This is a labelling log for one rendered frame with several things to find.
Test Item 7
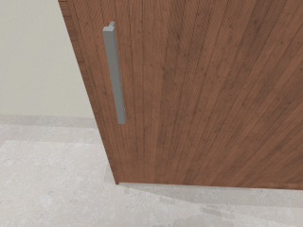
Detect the handle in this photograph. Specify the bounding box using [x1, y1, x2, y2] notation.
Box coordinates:
[102, 21, 126, 124]

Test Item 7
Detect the wardrobe door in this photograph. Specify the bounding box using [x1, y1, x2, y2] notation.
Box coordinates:
[67, 0, 303, 188]
[264, 150, 303, 184]

